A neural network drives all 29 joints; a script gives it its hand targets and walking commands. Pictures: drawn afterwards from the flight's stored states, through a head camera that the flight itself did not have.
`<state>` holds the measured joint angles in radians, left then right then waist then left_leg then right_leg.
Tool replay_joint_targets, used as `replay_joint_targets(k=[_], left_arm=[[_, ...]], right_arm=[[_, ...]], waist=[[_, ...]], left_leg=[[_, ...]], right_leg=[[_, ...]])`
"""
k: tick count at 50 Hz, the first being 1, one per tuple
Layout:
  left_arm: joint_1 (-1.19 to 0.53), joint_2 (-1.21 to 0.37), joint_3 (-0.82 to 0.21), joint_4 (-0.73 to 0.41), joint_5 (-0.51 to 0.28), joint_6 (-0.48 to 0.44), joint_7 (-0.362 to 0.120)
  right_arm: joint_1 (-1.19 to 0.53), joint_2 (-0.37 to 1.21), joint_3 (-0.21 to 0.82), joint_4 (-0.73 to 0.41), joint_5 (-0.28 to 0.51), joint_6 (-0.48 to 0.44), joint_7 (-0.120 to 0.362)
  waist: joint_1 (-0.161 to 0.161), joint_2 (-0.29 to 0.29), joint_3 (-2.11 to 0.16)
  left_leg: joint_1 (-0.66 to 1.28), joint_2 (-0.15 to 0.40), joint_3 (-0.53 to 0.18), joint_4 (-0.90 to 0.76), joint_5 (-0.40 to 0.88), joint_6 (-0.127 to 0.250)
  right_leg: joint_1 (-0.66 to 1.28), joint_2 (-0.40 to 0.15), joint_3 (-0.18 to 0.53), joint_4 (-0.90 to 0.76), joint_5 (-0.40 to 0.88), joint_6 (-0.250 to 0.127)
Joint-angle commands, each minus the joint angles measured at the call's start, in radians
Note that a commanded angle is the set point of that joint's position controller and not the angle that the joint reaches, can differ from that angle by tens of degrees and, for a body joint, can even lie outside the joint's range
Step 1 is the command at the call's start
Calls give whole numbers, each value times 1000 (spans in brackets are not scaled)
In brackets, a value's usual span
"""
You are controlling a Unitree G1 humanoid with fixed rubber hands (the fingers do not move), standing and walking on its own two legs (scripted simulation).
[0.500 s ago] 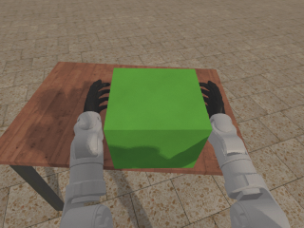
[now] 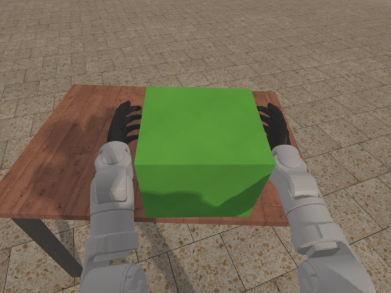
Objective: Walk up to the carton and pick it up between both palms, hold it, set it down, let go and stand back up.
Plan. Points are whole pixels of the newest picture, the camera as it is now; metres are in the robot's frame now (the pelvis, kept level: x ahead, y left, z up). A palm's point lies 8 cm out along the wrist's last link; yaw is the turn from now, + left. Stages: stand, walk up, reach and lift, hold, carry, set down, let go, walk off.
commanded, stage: reach and lift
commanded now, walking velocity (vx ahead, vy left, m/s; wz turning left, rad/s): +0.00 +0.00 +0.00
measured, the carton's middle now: (198, 153) +0.37 -0.02 +0.10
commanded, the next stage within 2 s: hold in 0.20 s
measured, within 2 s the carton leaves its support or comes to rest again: neither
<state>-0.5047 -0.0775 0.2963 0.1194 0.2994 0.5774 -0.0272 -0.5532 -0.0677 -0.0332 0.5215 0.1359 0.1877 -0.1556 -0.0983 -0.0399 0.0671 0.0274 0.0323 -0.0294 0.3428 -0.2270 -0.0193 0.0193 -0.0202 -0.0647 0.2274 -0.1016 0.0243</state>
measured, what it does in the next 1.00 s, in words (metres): stands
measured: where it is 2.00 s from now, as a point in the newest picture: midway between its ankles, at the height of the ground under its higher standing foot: outside the picture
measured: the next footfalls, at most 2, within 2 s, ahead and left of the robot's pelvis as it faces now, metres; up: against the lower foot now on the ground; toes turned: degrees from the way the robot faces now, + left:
none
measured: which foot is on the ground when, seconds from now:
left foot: down 0.00-1.00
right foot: down 0.00-1.00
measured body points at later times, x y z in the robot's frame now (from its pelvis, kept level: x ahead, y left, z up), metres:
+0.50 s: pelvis -0.01 -0.01 +0.00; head -0.05 +0.02 +0.45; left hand +0.36 +0.16 +0.19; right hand +0.37 -0.16 +0.18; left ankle -0.01 +0.13 -0.75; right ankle +0.02 -0.14 -0.75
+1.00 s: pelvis -0.01 -0.01 +0.00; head -0.05 +0.01 +0.45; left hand +0.36 +0.16 +0.19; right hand +0.36 -0.16 +0.18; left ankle -0.01 +0.13 -0.75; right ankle +0.02 -0.14 -0.75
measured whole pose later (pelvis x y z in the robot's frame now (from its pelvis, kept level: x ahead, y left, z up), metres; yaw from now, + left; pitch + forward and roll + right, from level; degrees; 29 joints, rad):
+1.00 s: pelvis -0.01 -0.01 +0.00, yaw +0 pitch -10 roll -1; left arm -0.58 -0.06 0.35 0.07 0.33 0.67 -0.08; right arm -0.63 -0.05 -0.04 0.50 0.13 0.26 -0.18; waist -0.08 -0.04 0.06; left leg 0.05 0.03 -0.04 0.33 -0.21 -0.03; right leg 0.03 -0.02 -0.07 0.24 -0.10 0.01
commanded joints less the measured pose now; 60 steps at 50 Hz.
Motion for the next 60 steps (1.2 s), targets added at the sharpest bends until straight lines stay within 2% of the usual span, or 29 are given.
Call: replay_joint_targets(k=[1, 3, 5, 7, 8, 12, 13, 15, 20, 23, 25, 26, 27, 28, 29, 32, 35, 38, 40, 42, 43, 45, 47, 48, 53, 55, 56, 59, 60], left_arm=[[-528, -467, -528, -104, -137, -34, -128], [-528, -457, -518, -91, -135, -31, -130], [-563, -431, -466, -29, -113, -24, -136], [-561, -414, -417, 20, -85, -6, -144], [-581, -417, -407, 9, -85, -3, -149], [-575, -460, -481, -51, -123, -1, -141], [-571, -453, -474, -59, -123, 0, -141], [-553, -430, -449, -38, -107, 12, -149], [-568, -423, -418, -61, -88, 45, -160], [-568, -440, -476, -137, -114, 47, -160], [-552, -445, -481, -122, -113, 51, -161], [-548, -429, -466, -102, -105, 53, -164], [-542, -414, -435, -65, -86, 59, -171], [-537, -408, -413, -58, -76, 66, -177], [-546, -407, -408, -73, -74, 69, -182], [-580, -410, -427, -98, -87, 73, -185], [-623, -421, -435, -77, -99, 61, -178], [-617, -428, -448, -88, -109, 51, -164], [-595, -427, -462, -91, -120, 44, -161], [-570, -437, -482, -109, -125, 45, -157], [-576, -422, -459, -90, -112, 48, -157], [-534, -412, -421, -60, -85, 65, -166], [-547, -396, -387, -63, -72, 74, -182], [-546, -392, -367, -56, -67, 78, -189], [-585, -420, -428, -97, -94, 77, -190], [-593, -422, -445, -99, -110, 70, -185], [-612, -431, -465, -117, -121, 64, -181], [-596, -424, -432, -58, -95, 67, -180], [-576, -421, -419, -60, -87, 72, -181]], right_arm=[[-683, 531, 402, -369, 68, -58, 91], [-661, 539, 391, -344, 52, -45, 92], [-671, 536, 345, -271, 19, -32, 97], [-647, 523, 302, -195, -8, -22, 106], [-662, 531, 294, -195, -6, -27, 109], [-735, 544, 356, -311, 47, -47, 97], [-723, 544, 371, -308, 54, -39, 91], [-728, 528, 369, -298, 61, -29, 84], [-695, 511, 329, -242, 52, -5, 90], [-698, 519, 366, -319, 80, -11, 82], [-707, 519, 370, -339, 84, -6, 77], [-703, 519, 364, -331, 75, 1, 74], [-686, 511, 346, -291, 63, 12, 73], [-683, 516, 339, -276, 56, 17, 76], [-674, 517, 325, -260, 49, 20, 79], [-705, 508, 330, -291, 62, 11, 83], [-752, 525, 316, -298, 45, 5, 88], [-770, 539, 346, -338, 56, -6, 92], [-754, 541, 364, -356, 63, -8, 85], [-741, 535, 389, -377, 76, -7, 82], [-725, 529, 373, -325, 68, 6, 81], [-687, 513, 354, -288, 56, 16, 85], [-659, 513, 331, -245, 44, 26, 86], [-672, 518, 336, -251, 45, 26, 86], [-732, 531, 350, -321, 71, 13, 75], [-755, 545, 360, -359, 70, 7, 72], [-755, 549, 363, -370, 71, 5, 72], [-719, 532, 330, -295, 44, 19, 82], [-702, 523, 324, -290, 43, 20, 86]], waist=[[1, 47, -387], [0, 39, -375], [8, 23, -306], [11, 18, -226], [15, 22, -242], [12, 64, -385], [9, 46, -393], [12, 29, -362], [10, 45, -264], [-3, 61, -353], [-2, 68, -343], [-2, 46, -317], [-1, 41, -255], [9, 34, -231], [4, 29, -226], [7, 63, -275], [1, 63, -277], [18, 54, -370], [10, 43, -400], [15, 63, -420], [11, 52, -363], [22, 45, -292], [15, 27, -238], [29, 13, -234], [9, 63, -299], [8, 40, -335], [1, 55, -356], [6, 65, -277], [9, 57, -266]], left_leg=[[-42, -91, 54, -13, 374, -46], [-55, -90, 55, -32, 319, -34], [-113, -93, 68, -77, 162, -15], [-143, -87, 77, -107, 89, -5], [-144, -86, 82, -110, 82, -3], [-53, -87, 72, -35, 296, -31], [-40, -88, 68, -26, 325, -33], [-48, -91, 70, -26, 314, -29], [-93, -83, 81, -64, 239, -27], [-18, -82, 74, -22, 382, -48], [-24, -85, 74, -19, 378, -50], [-40, -87, 76, -25, 353, -43], [-75, -89, 80, -47, 286, -36], [-103, -88, 83, -69, 234, -25], [-110, -85, 85, -80, 213, -22], [-92, -84, 87, -69, 236, -31], [-94, -84, 85, -66, 210, -29], [-65, -85, 80, -49, 265, -28], [-49, -86, 74, -33, 311, -30], [-34, -85, 69, -25, 347, -37], [-52, -85, 73, -39, 313, -33], [-79, -85, 79, -63, 266, -26], [-106, -84, 86, -84, 227, -19], [-115, -86, 92, -88, 215, -12], [-84, -87, 84, -54, 280, -32], [-75, -90, 85, -47, 283, -26], [-68, -90, 81, -46, 289, -31], [-100, -82, 83, -77, 215, -27], [-95, -81, 84, -77, 233, -27]], right_leg=[[204, 85, -30, 47, 284, 13], [202, 79, -27, 43, 251, 12], [162, 67, -24, 23, 110, 13], [145, 61, -28, 11, 30, 10], [150, 60, -29, 11, 16, 11], [195, 80, -38, 38, 181, 4], [211, 83, -38, 40, 200, 7], [209, 87, -40, 38, 193, 10], [188, 80, -46, 26, 79, -4], [205, 90, -50, 38, 184, -4], [200, 87, -48, 33, 182, -5], [204, 86, -47, 32, 174, 0], [200, 81, -44, 25, 129, 1], [207, 75, -42, 20, 90, 1], [205, 75, -44, 20, 74, 1], [208, 74, -47, 22, 73, -3], [177, 74, -54, 21, 40, -1], [193, 78, -52, 33, 92, 1], [214, 79, -48, 39, 150, 6], [222, 83, -48, 41, 174, -1], [207, 81, -48, 33, 140, -2], [201, 77, -46, 25, 98, -3], [208, 73, -47, 15, 61, -2], [211, 71, -44, 12, 59, 1], [223, 74, -48, 26, 115, -4], [220, 73, -50, 26, 131, 3], [220, 75, -51, 30, 134, 2], [192, 72, -51, 20, 44, -6], [190, 74, -53, 17, 47, -6]])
